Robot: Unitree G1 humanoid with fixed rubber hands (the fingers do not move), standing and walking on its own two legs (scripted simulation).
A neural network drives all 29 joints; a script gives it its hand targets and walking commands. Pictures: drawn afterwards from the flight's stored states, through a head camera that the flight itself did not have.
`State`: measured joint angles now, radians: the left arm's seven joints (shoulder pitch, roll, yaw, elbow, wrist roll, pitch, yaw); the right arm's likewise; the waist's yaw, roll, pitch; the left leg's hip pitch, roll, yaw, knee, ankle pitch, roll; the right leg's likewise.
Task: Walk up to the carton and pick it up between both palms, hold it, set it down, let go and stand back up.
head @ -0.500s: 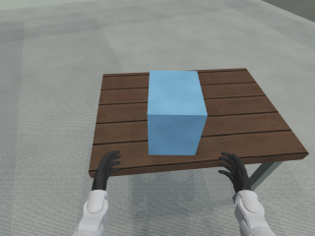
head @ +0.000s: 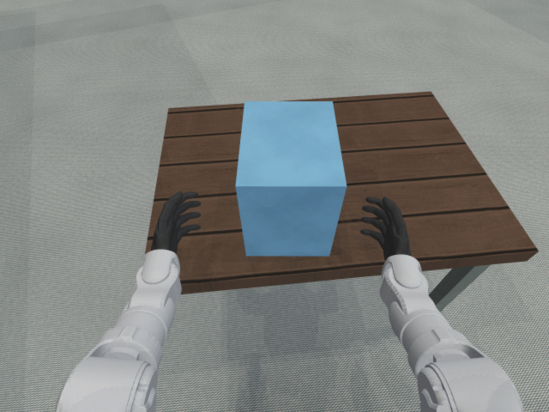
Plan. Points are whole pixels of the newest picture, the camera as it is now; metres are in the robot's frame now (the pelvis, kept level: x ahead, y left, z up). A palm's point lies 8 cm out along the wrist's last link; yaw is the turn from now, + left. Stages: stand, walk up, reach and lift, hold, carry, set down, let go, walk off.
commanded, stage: reach and lift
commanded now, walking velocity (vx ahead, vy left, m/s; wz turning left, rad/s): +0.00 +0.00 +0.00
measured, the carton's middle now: (288, 180) +0.54 -0.04 -0.02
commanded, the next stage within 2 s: none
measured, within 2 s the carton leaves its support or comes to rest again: neither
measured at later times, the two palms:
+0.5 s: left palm (176, 184) +0.45 +0.15 +0.09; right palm (396, 194) +0.42 -0.20 +0.07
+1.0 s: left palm (177, 139) +0.50 +0.14 +0.13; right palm (403, 150) +0.46 -0.21 +0.12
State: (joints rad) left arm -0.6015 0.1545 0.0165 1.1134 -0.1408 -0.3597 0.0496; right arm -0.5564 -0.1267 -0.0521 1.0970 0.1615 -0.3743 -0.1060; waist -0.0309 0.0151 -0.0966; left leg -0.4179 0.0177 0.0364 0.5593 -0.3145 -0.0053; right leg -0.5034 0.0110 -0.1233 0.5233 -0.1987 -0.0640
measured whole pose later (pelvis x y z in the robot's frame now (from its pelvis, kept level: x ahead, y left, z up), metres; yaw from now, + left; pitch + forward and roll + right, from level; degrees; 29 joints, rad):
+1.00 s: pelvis +0.00 +0.00 +0.00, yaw +0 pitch +21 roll +0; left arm -1.26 0.25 -0.01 1.46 -0.20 -0.11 0.09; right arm -1.12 -0.26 -0.08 1.29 0.23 -0.06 -0.08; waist -0.07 0.00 -0.21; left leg -0.60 0.01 0.04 0.47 -0.23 0.00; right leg -0.67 0.01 -0.12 0.40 -0.10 -0.06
